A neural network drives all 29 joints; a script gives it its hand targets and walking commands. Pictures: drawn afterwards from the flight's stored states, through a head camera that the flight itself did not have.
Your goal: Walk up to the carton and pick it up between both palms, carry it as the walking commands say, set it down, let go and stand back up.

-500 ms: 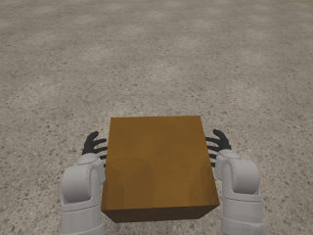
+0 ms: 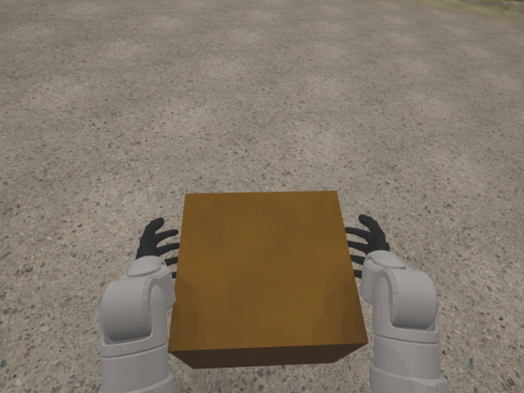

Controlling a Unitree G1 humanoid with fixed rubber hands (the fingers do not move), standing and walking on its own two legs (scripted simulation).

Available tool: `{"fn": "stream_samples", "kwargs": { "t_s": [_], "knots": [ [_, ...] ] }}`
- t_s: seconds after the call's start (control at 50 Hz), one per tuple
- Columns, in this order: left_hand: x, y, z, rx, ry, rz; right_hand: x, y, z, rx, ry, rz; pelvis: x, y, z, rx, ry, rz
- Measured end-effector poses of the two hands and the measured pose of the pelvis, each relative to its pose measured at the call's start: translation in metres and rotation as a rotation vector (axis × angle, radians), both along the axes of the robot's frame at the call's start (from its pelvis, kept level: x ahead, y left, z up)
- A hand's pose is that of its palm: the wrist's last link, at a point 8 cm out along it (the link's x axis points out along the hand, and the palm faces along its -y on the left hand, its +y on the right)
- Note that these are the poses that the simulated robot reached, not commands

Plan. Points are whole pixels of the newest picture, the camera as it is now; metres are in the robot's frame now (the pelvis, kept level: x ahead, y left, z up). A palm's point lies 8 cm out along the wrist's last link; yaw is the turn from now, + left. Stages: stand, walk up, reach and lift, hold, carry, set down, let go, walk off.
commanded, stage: carry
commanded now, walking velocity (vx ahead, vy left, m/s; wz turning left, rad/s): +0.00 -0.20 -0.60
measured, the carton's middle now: (263, 282) +0.31 +0.00 +0.01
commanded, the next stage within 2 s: none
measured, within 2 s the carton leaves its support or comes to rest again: neither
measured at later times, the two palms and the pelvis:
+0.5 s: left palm (306, 300) +0.25 -0.05 +0.07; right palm out of the picture +0.19 -0.36 +0.05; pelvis -0.06 -0.14 -0.01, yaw -10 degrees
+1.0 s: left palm (288, 346) +0.18 -0.02 +0.09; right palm out of the picture +0.12 -0.32 +0.09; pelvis -0.12 -0.11 -0.02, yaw -11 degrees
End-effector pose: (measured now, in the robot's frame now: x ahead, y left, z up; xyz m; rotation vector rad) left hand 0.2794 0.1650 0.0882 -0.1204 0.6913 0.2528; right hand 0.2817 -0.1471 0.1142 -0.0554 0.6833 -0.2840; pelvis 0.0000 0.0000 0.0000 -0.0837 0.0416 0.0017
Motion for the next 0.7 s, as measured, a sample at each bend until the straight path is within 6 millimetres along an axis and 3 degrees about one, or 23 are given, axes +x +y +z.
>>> {"fn": "stream_samples", "kwargs": {
  "t_s": [0.08, 0.16, 0.28, 0.34, 0.42, 0.52, 0.62, 0.7],
  "knots": [
    [0.002, -0.037, 0.003, -0.027, -0.014, -0.063, -0.018, -0.036, 0.012, -0.027, -0.014, -0.063, -0.007, -0.022, 0.004, -0.028, -0.012, -0.064],
    [0.004, -0.083, 0.000, -0.022, -0.002, -0.122, -0.034, -0.080, 0.006, -0.022, 0.000, -0.123, -0.013, -0.050, 0.002, -0.022, -0.008, -0.123],
    [0.004, -0.158, -0.012, 0.071, 0.003, -0.160, -0.047, -0.155, -0.035, 0.067, 0.006, -0.164, -0.019, -0.105, -0.022, 0.055, 0.003, -0.167],
    [-0.002, -0.187, -0.021, 0.141, 0.057, -0.200, -0.061, -0.182, -0.061, 0.124, 0.060, -0.188, -0.030, -0.119, -0.021, 0.066, 0.009, -0.178],
    [-0.017, -0.205, -0.026, 0.164, 0.105, -0.205, -0.078, -0.200, -0.072, 0.148, 0.107, -0.192, -0.048, -0.134, -0.015, 0.095, 0.016, -0.182],
    [-0.032, -0.220, -0.019, 0.130, 0.065, -0.218, -0.095, -0.215, -0.055, 0.119, 0.065, -0.202, -0.064, -0.146, -0.013, 0.109, 0.023, -0.186],
    [-0.048, -0.218, -0.004, 0.101, 0.006, -0.216, -0.110, -0.214, -0.032, 0.089, 0.005, -0.199, -0.077, -0.146, -0.011, 0.112, 0.029, -0.186],
    [-0.066, -0.206, 0.003, 0.083, -0.023, -0.208, -0.126, -0.202, -0.020, 0.070, -0.022, -0.189, -0.091, -0.138, -0.012, 0.108, 0.009, -0.183]
  ]
}}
